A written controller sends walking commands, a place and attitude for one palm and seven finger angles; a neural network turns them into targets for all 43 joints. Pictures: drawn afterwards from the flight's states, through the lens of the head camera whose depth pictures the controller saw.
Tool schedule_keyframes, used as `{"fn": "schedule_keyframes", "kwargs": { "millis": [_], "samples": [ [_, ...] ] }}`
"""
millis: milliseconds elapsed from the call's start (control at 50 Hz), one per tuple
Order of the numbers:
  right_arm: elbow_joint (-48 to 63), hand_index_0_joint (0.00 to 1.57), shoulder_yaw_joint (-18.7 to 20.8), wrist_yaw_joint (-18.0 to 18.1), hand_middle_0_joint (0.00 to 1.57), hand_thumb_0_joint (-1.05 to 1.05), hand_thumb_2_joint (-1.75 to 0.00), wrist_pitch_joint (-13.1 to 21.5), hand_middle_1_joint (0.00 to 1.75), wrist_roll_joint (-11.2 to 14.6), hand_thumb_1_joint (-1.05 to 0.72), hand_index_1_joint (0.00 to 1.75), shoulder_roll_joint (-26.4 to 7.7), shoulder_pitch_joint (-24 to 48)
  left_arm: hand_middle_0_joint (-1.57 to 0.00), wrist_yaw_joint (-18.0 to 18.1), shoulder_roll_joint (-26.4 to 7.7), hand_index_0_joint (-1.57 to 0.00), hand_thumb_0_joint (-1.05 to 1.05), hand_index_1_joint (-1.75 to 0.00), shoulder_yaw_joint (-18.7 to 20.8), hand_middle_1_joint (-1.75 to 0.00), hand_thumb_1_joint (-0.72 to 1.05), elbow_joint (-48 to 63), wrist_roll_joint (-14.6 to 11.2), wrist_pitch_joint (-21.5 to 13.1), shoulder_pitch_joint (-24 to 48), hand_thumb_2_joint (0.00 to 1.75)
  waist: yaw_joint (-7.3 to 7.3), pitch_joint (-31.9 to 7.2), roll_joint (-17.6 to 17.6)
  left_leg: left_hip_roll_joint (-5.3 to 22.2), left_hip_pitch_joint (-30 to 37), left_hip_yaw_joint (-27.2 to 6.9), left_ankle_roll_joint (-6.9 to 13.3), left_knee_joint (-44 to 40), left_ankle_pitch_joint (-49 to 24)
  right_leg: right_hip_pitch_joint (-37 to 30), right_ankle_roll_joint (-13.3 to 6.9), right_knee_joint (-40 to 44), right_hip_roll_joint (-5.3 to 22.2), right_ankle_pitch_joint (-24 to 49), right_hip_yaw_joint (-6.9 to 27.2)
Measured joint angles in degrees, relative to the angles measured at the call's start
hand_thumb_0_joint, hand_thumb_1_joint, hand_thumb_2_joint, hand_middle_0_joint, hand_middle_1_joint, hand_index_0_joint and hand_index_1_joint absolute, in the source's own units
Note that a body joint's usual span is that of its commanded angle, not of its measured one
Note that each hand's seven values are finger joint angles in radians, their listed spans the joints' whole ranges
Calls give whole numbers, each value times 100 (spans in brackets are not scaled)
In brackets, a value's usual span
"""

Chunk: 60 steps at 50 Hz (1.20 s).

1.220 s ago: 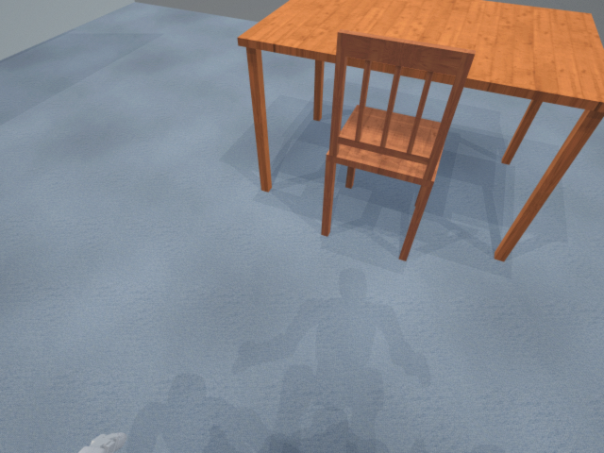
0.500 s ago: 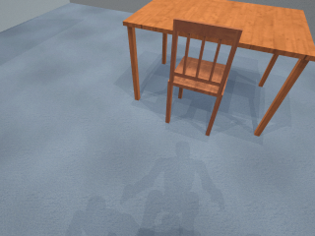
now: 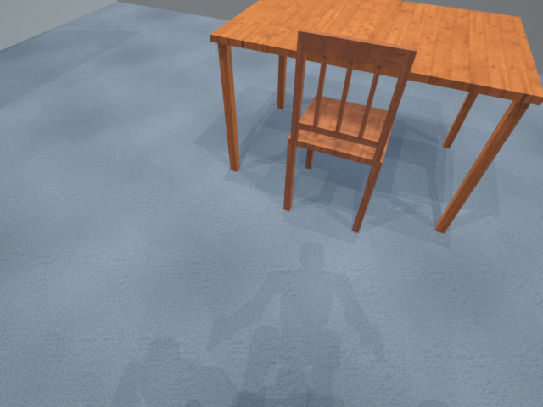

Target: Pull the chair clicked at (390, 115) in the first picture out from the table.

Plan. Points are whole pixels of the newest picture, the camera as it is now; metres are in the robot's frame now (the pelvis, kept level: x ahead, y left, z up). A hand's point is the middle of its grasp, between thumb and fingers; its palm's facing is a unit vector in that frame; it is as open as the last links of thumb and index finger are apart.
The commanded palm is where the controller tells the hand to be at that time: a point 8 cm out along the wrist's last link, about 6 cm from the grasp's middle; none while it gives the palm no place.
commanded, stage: look at it before walking up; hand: left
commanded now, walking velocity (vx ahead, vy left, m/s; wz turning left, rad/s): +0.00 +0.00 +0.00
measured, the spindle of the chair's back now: (344, 98) +1.10 -0.20 -0.11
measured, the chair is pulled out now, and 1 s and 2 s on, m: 0.00 0.00 0.00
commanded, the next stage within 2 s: walk to a spot facing it in 0.22 s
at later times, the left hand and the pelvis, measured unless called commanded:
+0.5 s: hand out of the picture +0.07 +0.24 -0.16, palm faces -0.05 -0.94 -0.34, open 7.4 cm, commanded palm none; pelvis +0.00 +0.00 +0.00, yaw -3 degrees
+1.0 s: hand out of the picture +0.05 +0.14 -0.15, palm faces -0.22 -0.95 -0.21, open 7.4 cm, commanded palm none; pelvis +0.07 -0.04 +0.00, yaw -18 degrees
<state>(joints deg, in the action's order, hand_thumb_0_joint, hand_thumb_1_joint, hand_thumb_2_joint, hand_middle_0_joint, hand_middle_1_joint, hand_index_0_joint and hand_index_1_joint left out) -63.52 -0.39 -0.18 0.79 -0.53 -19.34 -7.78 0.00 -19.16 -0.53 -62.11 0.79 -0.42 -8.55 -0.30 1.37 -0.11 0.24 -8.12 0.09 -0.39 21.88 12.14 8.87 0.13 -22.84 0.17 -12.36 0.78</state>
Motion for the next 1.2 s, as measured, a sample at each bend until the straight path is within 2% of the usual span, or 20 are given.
{"fn": "schedule_keyframes", "kwargs": {
  "millis": [340,420,600,660,700,720,740,760,800,860,940,1000,1100,1200],
  "samples": [
    [8,21,-11,11,21,1,-90,13,30,7,-91,30,-13,95,-20,4,-9,-21,1,-30,3,-30,90,-31,5,2,11,90,27,7,17,-7,91,6,3,-105,-11,-78,6,80,8,0,6],
    [55,21,9,38,21,1,-90,6,30,-3,-91,30,-3,123,-20,11,-3,-21,1,-30,36,-30,90,21,7,44,-13,90,80,22,37,24,71,86,-8,-53,28,-12,-3,6,-25,-17,84],
    [556,21,121,109,21,0,-90,-156,30,-22,-91,30,407,8,-20,-9,255,-20,1,-30,152,-30,90,408,37,320,-321,90,114,169,-59,183,-285,570,-61,700,457,689,-44,-1048,-204,-390,517],
    [607,21,152,46,21,0,-90,-191,30,-39,-91,30,495,-122,-20,-106,398,-20,1,-30,212,-30,90,515,57,361,-533,90,200,177,-51,307,-274,838,-108,996,699,911,2,-1779,-122,-1050,183],
    [624,21,186,8,21,0,-90,-215,30,-51,-91,30,481,-253,-20,-176,518,-20,1,-30,238,-30,90,573,78,340,-727,90,232,109,75,472,-313,949,-168,1322,944,808,-34,-1784,-97,-1163,-53],
    [628,21,211,-5,21,0,-90,-243,30,-49,-91,30,450,-322,-20,-188,585,-20,1,-30,243,-30,90,605,98,284,-814,90,231,78,200,584,-446,884,-158,1697,1320,789,-157,-1764,-185,-1008,-137],
    [614,21,236,-7,21,1,-90,-287,30,-50,-91,30,442,-384,-20,-171,637,-21,1,-30,237,-30,90,638,108,205,-903,90,226,31,264,576,-721,689,-169,2323,1713,816,-278,-1818,-247,-1007,-191],
    [588,21,248,-14,21,1,-90,-327,30,-58,-91,30,445,-428,-20,-130,689,-21,0,-30,232,-30,90,663,95,129,-996,90,241,3,282,488,-1016,475,-165,2977,1805,785,-367,-1784,-283,-1032,-214],
    [550,21,256,-51,21,1,-90,-338,30,-66,-91,30,467,-446,-20,-54,791,-21,0,-30,239,-30,90,668,62,6,-1217,90,322,-10,254,353,-1486,267,-138,3887,1415,573,-443,-1402,-357,-924,-133],
    [658,21,284,-94,21,1,-90,-217,30,-89,-91,30,503,-367,-20,-30,925,-21,0,-30,209,-30,90,563,43,-95,-1559,90,322,-4,173,333,-2019,218,-202,4311,676,211,-482,-637,-428,-572,112],
    [881,20,340,-98,20,1,-90,-94,30,-90,-91,30,532,-214,-20,-38,1071,-21,0,-30,175,-30,90,389,39,-194,-1864,90,245,16,139,430,-2534,137,-317,4226,66,-158,-478,86,-473,-289,401],
    [956,20,376,-89,20,1,-90,-77,30,-83,-91,30,550,-131,-20,-18,1131,-21,1,-30,187,-30,90,309,48,-244,-1972,90,242,15,176,504,-2772,58,-372,4074,-168,-385,-448,350,-516,-282,550],
    [975,20,371,-101,20,1,-90,-112,30,-69,-91,30,623,3,-20,62,1132,-21,1,-30,225,-30,90,266,90,-302,-2032,90,360,-26,200,542,-2824,102,-386,3522,-149,-751,-381,523,-529,-509,795],
    [1112,20,295,-129,20,1,-90,-31,30,-25,-91,30,803,239,-20,123,1032,-21,0,-30,270,-30,90,267,128,-278,-2024,90,493,-25,74,362,-2347,217,-233,2284,235,-1046,-210,376,-418,-981,1145]
  ]
}}
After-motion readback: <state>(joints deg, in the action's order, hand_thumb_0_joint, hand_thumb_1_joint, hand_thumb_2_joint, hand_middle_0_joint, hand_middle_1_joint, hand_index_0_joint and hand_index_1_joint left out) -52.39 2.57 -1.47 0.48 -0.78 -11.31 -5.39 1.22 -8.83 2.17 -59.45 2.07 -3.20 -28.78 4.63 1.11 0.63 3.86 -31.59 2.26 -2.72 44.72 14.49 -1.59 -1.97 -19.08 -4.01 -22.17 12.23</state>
